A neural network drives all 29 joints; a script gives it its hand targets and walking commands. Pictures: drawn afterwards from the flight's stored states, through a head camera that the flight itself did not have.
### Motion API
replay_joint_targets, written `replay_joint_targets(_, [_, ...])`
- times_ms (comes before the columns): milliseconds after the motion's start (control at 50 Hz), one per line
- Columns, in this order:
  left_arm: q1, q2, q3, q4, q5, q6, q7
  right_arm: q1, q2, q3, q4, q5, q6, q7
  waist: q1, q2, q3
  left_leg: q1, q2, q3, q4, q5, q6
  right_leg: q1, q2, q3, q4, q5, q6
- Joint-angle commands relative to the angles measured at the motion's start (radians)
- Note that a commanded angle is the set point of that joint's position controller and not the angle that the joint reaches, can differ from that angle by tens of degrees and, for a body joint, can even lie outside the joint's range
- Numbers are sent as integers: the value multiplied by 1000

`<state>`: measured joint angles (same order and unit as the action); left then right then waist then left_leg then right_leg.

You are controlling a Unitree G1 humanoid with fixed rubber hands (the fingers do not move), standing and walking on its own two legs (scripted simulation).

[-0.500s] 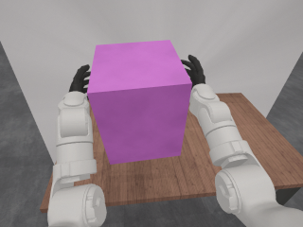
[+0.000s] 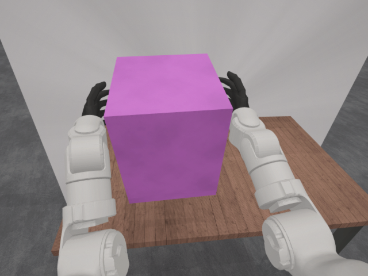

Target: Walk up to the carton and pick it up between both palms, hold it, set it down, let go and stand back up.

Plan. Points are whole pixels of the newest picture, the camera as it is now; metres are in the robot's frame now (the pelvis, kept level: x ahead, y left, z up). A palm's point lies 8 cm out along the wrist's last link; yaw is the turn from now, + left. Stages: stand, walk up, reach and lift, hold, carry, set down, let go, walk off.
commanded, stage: hold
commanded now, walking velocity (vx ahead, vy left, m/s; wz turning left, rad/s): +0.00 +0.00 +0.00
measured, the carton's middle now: (168, 128) +0.39 +0.02 +0.19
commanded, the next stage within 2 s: none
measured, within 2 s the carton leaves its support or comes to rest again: neither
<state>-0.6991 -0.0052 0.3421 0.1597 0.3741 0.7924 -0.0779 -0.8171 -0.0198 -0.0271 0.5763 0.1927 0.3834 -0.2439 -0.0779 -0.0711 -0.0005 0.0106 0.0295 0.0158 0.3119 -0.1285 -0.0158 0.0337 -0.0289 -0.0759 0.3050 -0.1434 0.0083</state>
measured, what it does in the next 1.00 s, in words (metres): stands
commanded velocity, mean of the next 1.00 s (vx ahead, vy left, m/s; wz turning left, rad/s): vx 0.00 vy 0.00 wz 0.00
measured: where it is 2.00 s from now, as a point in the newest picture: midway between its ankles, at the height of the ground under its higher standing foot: outside the picture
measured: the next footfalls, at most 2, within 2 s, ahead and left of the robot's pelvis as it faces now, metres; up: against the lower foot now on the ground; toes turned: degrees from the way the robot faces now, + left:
none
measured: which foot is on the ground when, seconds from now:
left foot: down 0.00-1.00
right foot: down 0.00-1.00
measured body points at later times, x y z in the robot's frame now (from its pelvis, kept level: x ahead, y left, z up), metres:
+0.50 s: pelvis +0.02 +0.00 +0.00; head -0.04 +0.03 +0.45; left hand +0.40 +0.17 +0.22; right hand +0.41 -0.13 +0.24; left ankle +0.04 +0.13 -0.75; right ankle +0.03 -0.12 -0.75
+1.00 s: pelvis +0.00 +0.00 +0.00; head -0.08 +0.03 +0.44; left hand +0.37 +0.17 +0.24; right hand +0.38 -0.12 +0.26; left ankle +0.04 +0.13 -0.75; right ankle +0.03 -0.12 -0.75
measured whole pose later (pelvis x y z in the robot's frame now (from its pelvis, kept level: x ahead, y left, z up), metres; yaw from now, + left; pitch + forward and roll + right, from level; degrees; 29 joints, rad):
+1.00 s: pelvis +0.00 +0.00 +0.00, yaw +0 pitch -11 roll +0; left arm -0.73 -0.01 0.34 0.19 0.40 0.78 -0.08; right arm -0.88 -0.02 -0.08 0.64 0.19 0.38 -0.21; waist -0.08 -0.07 0.00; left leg 0.01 0.03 0.02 0.31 -0.12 -0.02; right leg 0.03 -0.03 -0.08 0.30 -0.14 0.01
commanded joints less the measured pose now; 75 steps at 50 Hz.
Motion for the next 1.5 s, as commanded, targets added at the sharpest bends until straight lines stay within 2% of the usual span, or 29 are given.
replay_joint_targets(0, [-776, -547, -359, 60, -94, -84, -131, -721, 549, 146, -61, 5, -51, 158, -29, 120, -147, -158, -29, 41, -167, -231, 36, 58, 104, -46, -35, -148, 21])
replay_joint_targets(80, [-766, -501, -278, 141, -62, -94, -150, -684, 538, 90, 27, -43, -52, 176, -19, 85, -107, -191, -35, 60, -178, -279, 56, 53, 99, -43, -43, -192, 27])
replay_joint_targets(120, [-789, -497, -273, 131, -65, -112, -153, -688, 553, 93, 40, -51, -60, 181, -16, 75, -134, -153, -44, 66, -156, -235, 57, 24, 96, -45, -48, -178, 25])
replay_joint_targets(160, [-783, -487, -252, 119, -69, -121, -150, -691, 587, 118, 33, -42, -63, 186, 10, 48, -140, -134, -53, 74, -134, -190, 62, 4, 89, -29, -57, -166, 30])
replay_joint_targets(180, [-757, -499, -276, 118, -81, -119, -152, -679, 572, 126, 10, -38, -68, 181, -10, 47, -159, -117, -56, 67, -123, -168, 56, 14, 87, -23, -60, -137, 27])
replay_joint_targets(220, [-745, -499, -288, 83, -84, -120, -152, -686, 585, 151, -11, -30, -72, 173, -9, 37, -182, -62, -69, 75, -89, -83, 46, -6, 81, -19, -67, -86, 24])
replay_joint_targets(340, [-690, -538, -412, -119, -150, -121, -133, -625, 594, 320, -161, 79, -79, 127, -23, 65, -363, 100, -78, 55, 7, 269, 9, 109, 102, -20, -27, 261, 40])
replay_joint_targets(360, [-688, -543, -436, -129, -167, -118, -131, -611, 584, 321, -160, 84, -71, 116, -44, 73, -365, 105, -81, 49, 16, 290, -4, 109, 101, -19, -27, 290, 43])
replay_joint_targets(380, [-662, -551, -438, -156, -162, -113, -130, -599, 591, 352, -193, 105, -70, 109, -34, 75, -384, 132, -81, 48, 25, 334, -3, 124, 102, -16, -26, 339, 47])
replay_joint_targets(440, [-592, -573, -489, -225, -195, -94, -125, -579, 581, 412, -308, 153, -63, 79, -52, 71, -430, 176, -87, 36, 58, 464, -26, 174, 109, -15, -13, 491, 61])
replay_joint_targets(500, [-584, -559, -496, -249, -188, -75, -123, -569, 566, 422, -352, 176, -42, 62, -50, 97, -414, 172, -91, 31, 63, 471, -39, 169, 107, -7, -19, 489, 66])
replay_joint_targets(600, [-632, -590, -543, -281, -204, -53, -124, -593, 565, 394, -394, 172, -33, 59, -73, 131, -371, 150, -83, 29, 45, 393, -50, 116, 113, -17, -37, 329, 44])
replay_joint_targets(620, [-629, -595, -537, -243, -200, -48, -121, -637, 562, 392, -401, 171, -36, 65, -61, 125, -371, 128, -81, 27, 37, 364, -46, 114, 115, -17, -41, 284, 39])
replay_joint_targets(700, [-712, -593, -508, -188, -185, -55, -114, -651, 569, 321, -278, 127, -25, 86, -67, 138, -293, 64, -69, 29, -10, 199, -34, 65, 107, -21, -59, 109, 16])
replay_joint_targets(800, [-746, -569, -406, -39, -121, -62, -121, -721, 576, 240, -179, 61, -38, 127, -31, 105, -187, -92, -45, 34, -117, -104, 18, 65, 101, -32, -50, -71, 19])
replay_joint_targets(820, [-787, -559, -395, -12, -113, -70, -124, -735, 576, 205, -133, 41, -40, 138, -29, 125, -165, -124, -42, 32, -138, -181, 25, 51, 98, -31, -46, -128, 17])
replay_joint_targets(920, [-779, -526, -321, 96, -77, -91, -141, -701, 556, 111, -24, -30, -55, 170, -25, 99, -132, -186, -34, 57, -181, -270, 47, 65, 102, -49, -37, -183, 24])
replay_joint_targets(960, [-818, -520, -321, 95, -83, -109, -142, -698, 562, 96, 11, -43, -63, 179, -33, 100, -153, -170, -37, 58, -173, -262, 48, 41, 101, -49, -36, -185, 23])
replay_joint_targets(1020, [-774, -495, -278, 128, -70, -118, -144, -684, 565, 102, 42, -54, -62, 187, -12, 64, -136, -150, -45, 66, -149, -216, 54, 29, 93, -41, -51, -170, 24])
replay_joint_targets(1120, [-740, -499, -307, 61, -88, -120, -148, -666, 578, 166, -15, -21, -73, 173, -10, 52, -189, -52, -70, 73, -86, -65, 40, 0, 78, -16, -68, -66, 25])
replay_joint_targets(1180, [-711, -513, -354, -24, -123, -123, -146, -643, 595, 244, -100, 20, -75, 149, -17, 38, -290, 25, -73, 72, -40, 96, 34, 53, 86, -17, -50, 94, 33])
replay_joint_targets(1200, [-701, -530, -401, -70, -153, -122, -143, -621, 586, 256, -122, 35, -76, 136, -53, 45, -317, 46, -79, 54, -23, 149, 23, 77, 91, -13, -43, 171, 39])
replay_joint_targets(1220, [-686, -548, -414, -69, -155, -114, -141, -650, 576, 293, -145, 65, -78, 129, -35, 65, -330, 78, -72, 58, -8, 214, 12, 78, 99, -21, -37, 206, 37])
replay_joint_targets(1280, [-629, -555, -443, -155, -166, -104, -128, -607, 582, 369, -237, 118, -71, 104, -29, 66, -395, 121, -83, 44, 32, 362, -5, 146, 105, -9, -21, 379, 53])
replay_joint_targets(1320, [-603, -558, -480, -220, -186, -91, -128, -575, 579, 403, -287, 141, -63, 81, -47, 75, -432, 158, -87, 42, 55, 442, -23, 187, 107, -13, -12, 477, 57])
replay_joint_targets(1380, [-584, -577, -512, -281, -197, -78, -124, -568, 573, 428, -387, 173, -54, 65, -57, 95, -447, 197, -85, 31, 70, 512, -43, 178, 113, -18, -11, 509, 59])
replay_joint_targets(1400, [-601, -569, -517, -282, -199, -77, -121, -579, 571, 432, -396, 181, -49, 63, -49, 110, -445, 185, -89, 36, 73, 503, -46, 168, 113, -9, -15, 485, 58])
replay_joint_targets(1460, [-609, -578, -545, -303, -207, -64, -118, -579, 556, 406, -419, 168, -40, 58, -72, 122, -401, 175, -83, 24, 64, 471, -58, 128, 123, -25, -28, 393, 47])
replay_joint_targets(1480, [-600, -580, -540, -269, -199, -53, -121, -567, 547, 381, -398, 158, -34, 57, -77, 133, -349, 142, -84, 27, 45, 397, -55, 117, 114, -20, -42, 339, 41])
